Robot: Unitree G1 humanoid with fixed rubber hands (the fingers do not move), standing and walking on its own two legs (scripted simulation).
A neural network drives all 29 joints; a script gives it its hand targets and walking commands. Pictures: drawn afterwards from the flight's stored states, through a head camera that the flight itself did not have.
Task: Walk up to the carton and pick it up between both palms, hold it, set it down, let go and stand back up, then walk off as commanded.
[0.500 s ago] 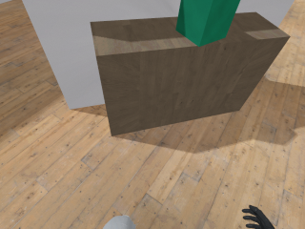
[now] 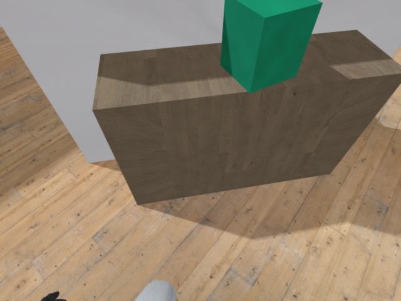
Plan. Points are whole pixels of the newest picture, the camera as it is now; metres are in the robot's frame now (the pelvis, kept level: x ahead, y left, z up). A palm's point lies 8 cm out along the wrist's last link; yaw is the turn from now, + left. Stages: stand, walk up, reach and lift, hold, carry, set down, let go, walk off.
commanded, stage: walk up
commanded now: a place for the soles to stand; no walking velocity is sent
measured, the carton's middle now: (263, 38) +0.90 -0.15 +0.06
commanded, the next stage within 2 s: none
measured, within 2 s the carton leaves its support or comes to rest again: neither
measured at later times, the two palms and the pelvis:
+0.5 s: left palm (93, 256) +0.21 +0.27 -0.13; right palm (369, 251) +0.26 -0.36 -0.10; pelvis +0.17 -0.04 -0.02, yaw +4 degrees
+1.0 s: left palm (140, 206) +0.33 +0.18 -0.09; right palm (383, 194) +0.42 -0.46 -0.11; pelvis +0.32 -0.15 -0.01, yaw +5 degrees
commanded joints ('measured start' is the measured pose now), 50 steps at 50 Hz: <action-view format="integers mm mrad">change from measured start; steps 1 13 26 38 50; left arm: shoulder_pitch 104 119 33 34 92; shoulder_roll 206 191 226 317 196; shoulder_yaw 71 52 72 108 62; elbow -49 -98 -144 -160 -200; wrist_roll -8 9 26 -3 34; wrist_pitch -19 27 70 17 55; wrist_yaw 28 45 -32 14 29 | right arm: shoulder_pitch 18 -71 7 62 35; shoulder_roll -212 -145 -323 -255 -193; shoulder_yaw -90 -75 -142 -93 -80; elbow -51 -79 -121 -110 -97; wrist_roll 0 1 -33 10 -7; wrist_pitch -4 0 -51 -22 -23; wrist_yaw -12 -25 -48 -79 -71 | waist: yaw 35 21 -35 20 45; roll -132 -160 164 -80 -212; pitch -63 -106 21 -46 -100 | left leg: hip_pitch -179 78 189 -295 -146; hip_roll -1 -62 276 -4 0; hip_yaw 19 219 -247 -45 156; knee -105 -558 -706 239 -335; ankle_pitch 16 81 -137 -200 -84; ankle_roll -38 8 195 -3 -20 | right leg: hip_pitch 360 368 -337 158 314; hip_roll -186 -148 -126 -336 -175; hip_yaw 168 66 194 631 218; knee -229 -6 484 -274 -13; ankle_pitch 470 731 -133 -123 602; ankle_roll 116 89 62 13 -69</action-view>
